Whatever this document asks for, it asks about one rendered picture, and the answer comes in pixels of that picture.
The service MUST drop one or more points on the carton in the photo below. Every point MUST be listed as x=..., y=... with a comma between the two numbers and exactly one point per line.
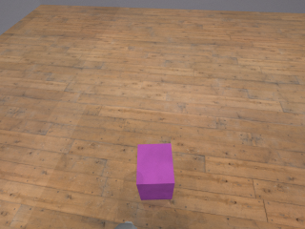
x=154, y=171

